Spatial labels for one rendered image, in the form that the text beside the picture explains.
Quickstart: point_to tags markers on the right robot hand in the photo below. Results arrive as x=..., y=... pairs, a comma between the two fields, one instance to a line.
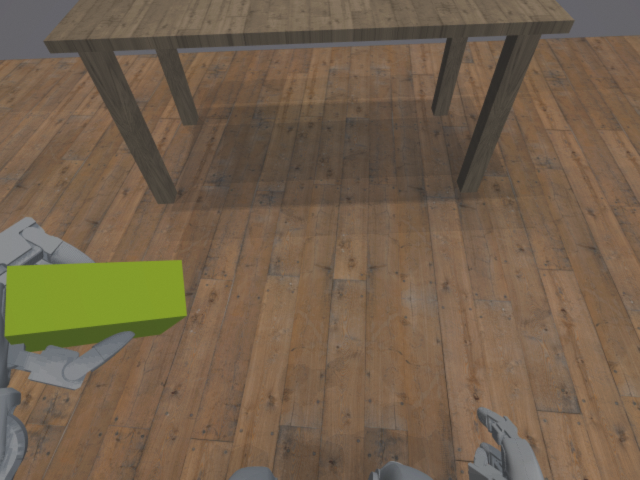
x=515, y=461

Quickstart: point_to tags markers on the table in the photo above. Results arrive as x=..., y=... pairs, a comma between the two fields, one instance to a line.
x=96, y=28

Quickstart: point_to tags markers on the robot left forearm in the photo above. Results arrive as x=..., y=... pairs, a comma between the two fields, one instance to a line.
x=13, y=434

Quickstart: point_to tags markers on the sponge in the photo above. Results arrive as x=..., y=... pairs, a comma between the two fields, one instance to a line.
x=69, y=305

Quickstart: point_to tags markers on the left robot hand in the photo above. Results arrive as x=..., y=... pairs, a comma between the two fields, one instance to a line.
x=26, y=243

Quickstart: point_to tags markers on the right robot shin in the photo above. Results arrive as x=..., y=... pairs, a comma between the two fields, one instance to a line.
x=390, y=462

